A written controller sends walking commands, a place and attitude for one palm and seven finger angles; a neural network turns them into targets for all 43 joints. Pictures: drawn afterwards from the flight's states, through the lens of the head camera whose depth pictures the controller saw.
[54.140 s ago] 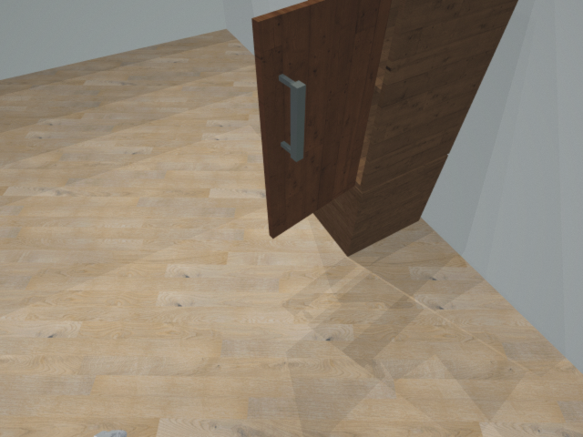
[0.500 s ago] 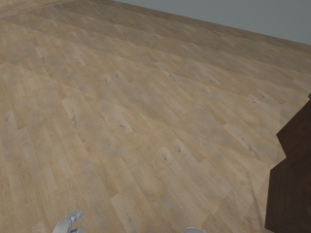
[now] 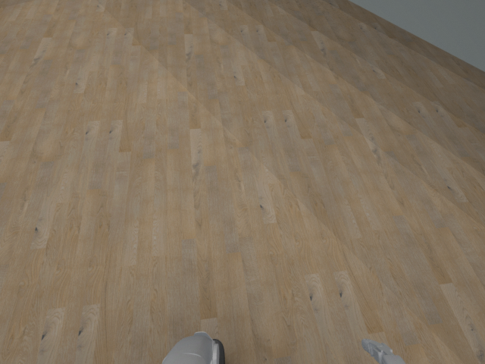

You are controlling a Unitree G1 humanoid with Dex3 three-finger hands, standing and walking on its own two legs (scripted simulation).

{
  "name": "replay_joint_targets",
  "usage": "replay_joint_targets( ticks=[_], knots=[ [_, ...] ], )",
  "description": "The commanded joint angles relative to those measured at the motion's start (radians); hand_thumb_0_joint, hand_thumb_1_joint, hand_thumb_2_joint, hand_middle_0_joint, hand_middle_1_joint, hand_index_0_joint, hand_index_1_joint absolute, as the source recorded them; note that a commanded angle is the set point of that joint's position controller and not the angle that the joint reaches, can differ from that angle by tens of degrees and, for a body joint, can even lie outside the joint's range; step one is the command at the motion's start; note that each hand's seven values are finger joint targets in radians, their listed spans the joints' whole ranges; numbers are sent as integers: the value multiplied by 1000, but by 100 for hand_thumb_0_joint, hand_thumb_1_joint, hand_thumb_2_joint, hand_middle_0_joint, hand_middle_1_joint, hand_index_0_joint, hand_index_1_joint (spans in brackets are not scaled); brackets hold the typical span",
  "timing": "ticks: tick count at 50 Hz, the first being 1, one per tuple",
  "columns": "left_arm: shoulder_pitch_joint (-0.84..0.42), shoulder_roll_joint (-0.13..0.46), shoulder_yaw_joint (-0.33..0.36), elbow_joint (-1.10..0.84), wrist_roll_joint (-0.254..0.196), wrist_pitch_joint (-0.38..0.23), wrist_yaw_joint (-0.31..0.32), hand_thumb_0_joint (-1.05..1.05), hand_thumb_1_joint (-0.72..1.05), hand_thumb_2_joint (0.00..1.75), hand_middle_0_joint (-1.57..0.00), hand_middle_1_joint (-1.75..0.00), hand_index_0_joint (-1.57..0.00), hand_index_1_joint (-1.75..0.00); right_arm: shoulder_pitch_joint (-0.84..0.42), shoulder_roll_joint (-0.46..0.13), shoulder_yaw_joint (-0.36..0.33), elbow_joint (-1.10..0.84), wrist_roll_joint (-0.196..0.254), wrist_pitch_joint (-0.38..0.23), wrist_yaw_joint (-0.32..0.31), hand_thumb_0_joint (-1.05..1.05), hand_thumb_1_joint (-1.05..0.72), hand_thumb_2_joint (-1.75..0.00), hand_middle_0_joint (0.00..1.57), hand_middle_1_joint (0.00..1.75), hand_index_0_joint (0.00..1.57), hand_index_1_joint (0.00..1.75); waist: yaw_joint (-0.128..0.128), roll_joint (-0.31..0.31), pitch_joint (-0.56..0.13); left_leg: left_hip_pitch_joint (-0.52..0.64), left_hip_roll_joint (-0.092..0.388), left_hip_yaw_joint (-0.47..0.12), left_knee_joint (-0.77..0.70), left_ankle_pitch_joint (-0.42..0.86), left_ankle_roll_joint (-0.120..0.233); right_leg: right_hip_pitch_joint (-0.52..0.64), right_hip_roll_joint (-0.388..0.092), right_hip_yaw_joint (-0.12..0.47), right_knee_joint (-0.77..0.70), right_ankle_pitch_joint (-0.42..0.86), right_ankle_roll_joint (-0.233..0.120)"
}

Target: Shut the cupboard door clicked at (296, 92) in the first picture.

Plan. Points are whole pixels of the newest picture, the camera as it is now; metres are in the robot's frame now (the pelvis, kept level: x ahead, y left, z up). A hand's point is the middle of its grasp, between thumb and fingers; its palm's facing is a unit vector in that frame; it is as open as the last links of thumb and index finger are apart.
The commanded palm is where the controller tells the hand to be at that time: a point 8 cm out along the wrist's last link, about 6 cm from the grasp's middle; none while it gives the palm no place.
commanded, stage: walk to a spot facing it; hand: left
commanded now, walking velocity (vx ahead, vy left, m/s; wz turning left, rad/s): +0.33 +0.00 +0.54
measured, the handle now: out of the picture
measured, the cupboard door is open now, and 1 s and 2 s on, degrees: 25 25 25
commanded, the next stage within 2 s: turn to face it in 0.36 s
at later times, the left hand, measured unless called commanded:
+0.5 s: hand (151, 244) +0.33 +0.22 -0.13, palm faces +0.13 -0.98 -0.16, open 7.4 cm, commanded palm none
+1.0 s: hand (154, 249) +0.33 +0.22 -0.14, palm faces +0.13 -0.97 -0.21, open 7.3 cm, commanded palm none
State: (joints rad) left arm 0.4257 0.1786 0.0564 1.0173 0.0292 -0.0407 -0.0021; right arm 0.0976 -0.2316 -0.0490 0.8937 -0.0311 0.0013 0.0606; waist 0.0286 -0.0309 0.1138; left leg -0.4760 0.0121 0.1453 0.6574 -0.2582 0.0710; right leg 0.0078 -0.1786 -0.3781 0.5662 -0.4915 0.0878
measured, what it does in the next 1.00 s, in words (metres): walks ahead: right foot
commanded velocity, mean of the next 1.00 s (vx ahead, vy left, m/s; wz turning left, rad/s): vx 0.13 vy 0.00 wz -0.18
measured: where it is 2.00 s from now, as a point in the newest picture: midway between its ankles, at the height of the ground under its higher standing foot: (232, 297)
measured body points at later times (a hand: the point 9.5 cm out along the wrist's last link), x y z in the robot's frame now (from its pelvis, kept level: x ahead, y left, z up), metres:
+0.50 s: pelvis +0.21 +0.02 +0.02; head +0.24 +0.04 +0.47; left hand +0.32 +0.27 -0.11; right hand +0.20 -0.21 -0.12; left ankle +0.09 +0.07 -0.72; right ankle +0.35 -0.11 -0.67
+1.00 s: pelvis +0.34 +0.03 +0.02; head +0.38 +0.03 +0.47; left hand +0.32 +0.27 -0.13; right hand +0.46 -0.20 -0.12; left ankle +0.35 +0.17 -0.68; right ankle +0.37 -0.07 -0.72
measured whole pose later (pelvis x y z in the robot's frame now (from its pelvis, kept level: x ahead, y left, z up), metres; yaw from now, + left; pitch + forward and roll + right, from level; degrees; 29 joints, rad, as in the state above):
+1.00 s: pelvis +0.34 +0.03 +0.02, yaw +1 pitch +2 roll +0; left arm 0.30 0.17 0.07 0.99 0.03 0.02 0.00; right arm 0.10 -0.18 -0.05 0.93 -0.01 0.03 -0.02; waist 0.05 0.00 0.05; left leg -0.44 0.03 -0.03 0.81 -0.39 -0.06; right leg -0.29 0.07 0.09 0.44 -0.18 -0.04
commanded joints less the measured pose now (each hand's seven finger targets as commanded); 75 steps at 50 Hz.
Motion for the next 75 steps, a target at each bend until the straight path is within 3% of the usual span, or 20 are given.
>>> replay_joint_targets(
  ticks=[1, 3, 7, 15, 23, 27, 29, 31, 32, 34, 37, 48, 52, 53, 54, 55, 56, 61, 71, 75],
  knots=[
    [-146, 159, 31, -203, -21, -20, -11, 0, 90, 90, -20, -30, -20, -30, 450, -334, -87, 33, 6, -34, -50, 0, -90, -90, 20, 30, 20, 30, -236, 284, -406, 803, 405, -765, -284, 287, 250, -711, 95, 250, 839, -121, -39],
    [-246, 150, 34, -231, -17, -18, 3, 0, 90, 90, -20, -30, -20, -30, 333, -273, -68, 0, 11, -39, -67, 0, -90, -90, 20, 30, 20, 30, -170, 80, -249, 560, 391, -645, -328, 210, 214, -743, 29, 341, 884, 13, -57],
    [-107, 98, 34, -133, 7, 18, -10, 0, 90, 90, -20, -30, -20, -30, 157, -139, -20, -22, 6, -70, -78, 0, -90, -90, 20, 30, 20, 30, -39, 112, -104, 277, 211, -368, -376, 303, 110, -601, 14, 372, 690, 184, -33],
    [-272, 104, 27, -186, 0, 31, -17, 0, 90, 90, -20, -30, -20, -30, 243, -109, -22, 37, 18, -75, -76, 0, -90, -90, 20, 30, 20, 30, -44, 87, -54, 366, 172, -360, -464, 298, 116, -696, 39, 378, 444, 398, -7],
    [-438, 91, 10, -240, -9, 9, -13, 0, 90, 90, -20, -30, -20, -30, 385, -80, -17, 112, 9, -67, -93, 0, -90, -90, 20, 30, 20, 30, -98, 126, -43, 570, 170, -361, -328, 739, 94, -676, 115, 344, 178, 353, -58],
    [-272, 78, -5, -169, -12, 1, 5, 0, 90, 90, -20, -30, -20, -30, 392, -69, -9, 152, 11, -64, -115, 0, -90, -90, 20, 30, 20, 30, -25, 133, -113, 568, 162, -293, -176, 1013, 25, -377, 182, 304, -7, 377, -126],
    [-30, 138, 17, -87, -6, -9, 15, 0, 90, 90, -20, -30, -20, -30, 357, -71, -14, 147, 29, -67, -110, 0, -90, -90, 20, 30, 20, 30, 77, 40, -216, 368, 106, -234, 74, 808, -27, -3, 131, 377, -73, 718, -165],
    [81, 223, 28, -35, -12, -14, 23, 0, 90, 90, -20, -30, -20, -30, 449, -35, -14, 145, 41, -67, -112, 0, -90, -90, 20, 30, 20, 30, 48, -150, -349, 76, -111, -147, 563, -369, -73, 221, -269, 830, -116, 1328, -408],
    [0, 188, 28, -56, -18, -10, 25, 0, 90, 90, -20, -30, -20, -30, 414, -23, -7, 143, 36, -55, -113, 0, -90, -90, 20, 30, 20, 30, 25, -211, -293, 47, -45, -222, 596, -359, -66, 125, -233, 843, -171, 1193, -416],
    [-147, 130, 21, -93, -17, 8, 35, 0, 90, 90, -20, -30, -20, -30, 291, -12, -7, 122, 28, -29, -101, 0, -90, -90, 20, 30, 20, 30, -14, -71, -103, 21, 19, -201, 566, -249, -79, -145, -135, 695, -243, 976, -358],
    [-202, 128, 24, -108, -13, 9, 29, 0, 90, 90, -20, -30, -20, -30, 296, 31, 1, 113, 14, 13, -90, 0, -90, -90, 20, 30, 20, 30, -74, -25, -99, 87, 36, -158, 459, -146, -106, -322, -49, 570, -292, 770, -286],
    [-110, 183, 60, -103, -2, 39, 15, 0, 90, 90, -20, -30, -20, -30, 58, -25, -15, -18, 24, 8, -92, 0, -90, -90, 20, 30, 20, 30, -5, -119, -176, 45, 3, -161, 126, -154, -136, -180, -18, 750, -218, 661, -278],
    [-166, 189, 69, -130, -12, 57, 16, 0, 90, 90, -20, -30, -20, -30, 118, -47, -19, -12, 32, -6, -103, 0, -90, -90, 20, 30, 20, 30, -48, -129, -191, 316, -14, -159, -179, 7, -124, -324, 47, 754, -133, 576, -203],
    [-175, 158, 62, -143, -18, 61, 14, 0, 90, 90, -20, -30, -20, -30, 146, -84, -25, -7, 30, -14, -107, 0, -90, -90, 20, 30, 20, 30, -62, -21, -198, 437, 63, -203, -275, 50, -113, -426, 114, 696, -72, 428, -161],
    [-158, 108, 54, -162, -28, 63, 8, 0, 90, 90, -20, -30, -20, -30, 152, -165, -36, -20, 15, -24, -109, 0, -90, -90, 20, 30, 20, 30, -58, 216, -195, 518, 287, -418, -363, 159, -39, -571, 245, 564, 88, 144, -108],
    [-178, 116, 50, -176, -22, 64, 3, 0, 90, 90, -20, -30, -20, -30, 165, -206, -43, -33, 8, -16, -111, 0, -90, -90, 20, 30, 20, 30, -66, 287, -171, 466, 451, -518, -376, 331, 64, -602, 243, 439, 310, -126, -71],
    [-183, 134, 55, -183, -14, 67, 0, 0, 90, 90, -20, -30, -20, -30, 139, -188, -34, -46, 1, -9, -113, 0, -90, -90, 20, 30, 20, 30, -53, 168, -136, 370, 454, -459, -359, 380, 107, -568, 201, 449, 441, -93, -64],
    [-159, 136, 63, -159, -10, 97, -23, 0, 90, 90, -20, -30, -20, -30, 57, -128, -11, -75, 1, -13, -116, 0, -90, -90, 20, 30, 20, 30, -2, 187, -109, 363, 303, -189, -315, 561, 54, -585, 161, 403, 613, 59, -27],
    [-320, 110, 38, -228, -9, 97, -39, 0, 90, 90, -20, -30, -20, -30, 188, -177, -39, -21, -1, -8, -101, 0, -90, -90, 20, 30, 20, 30, -69, 249, -132, 459, 329, -66, -248, 589, 52, -489, 147, 296, 268, 83, -45],
    [-283, 131, 38, -222, -10, 86, -35, 0, 90, 90, -20, -30, -20, -30, 169, -201, -49, -19, 3, -3, -92, 0, -90, -90, 20, 30, 20, 30, -39, 234, -148, 396, 337, -27, -152, 554, 5, -314, 170, 273, 49, 174, -83]
  ],
)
